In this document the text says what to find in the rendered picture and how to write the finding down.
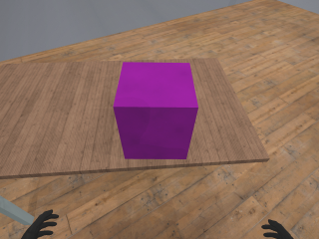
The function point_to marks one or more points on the table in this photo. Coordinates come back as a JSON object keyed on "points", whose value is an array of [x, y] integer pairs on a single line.
{"points": [[58, 119]]}

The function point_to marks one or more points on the left robot hand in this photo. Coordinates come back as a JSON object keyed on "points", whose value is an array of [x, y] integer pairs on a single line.
{"points": [[33, 232]]}

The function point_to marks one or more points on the carton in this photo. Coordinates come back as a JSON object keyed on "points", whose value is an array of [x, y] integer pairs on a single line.
{"points": [[155, 108]]}

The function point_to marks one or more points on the right robot hand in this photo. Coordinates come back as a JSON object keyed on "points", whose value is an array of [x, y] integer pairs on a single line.
{"points": [[282, 233]]}

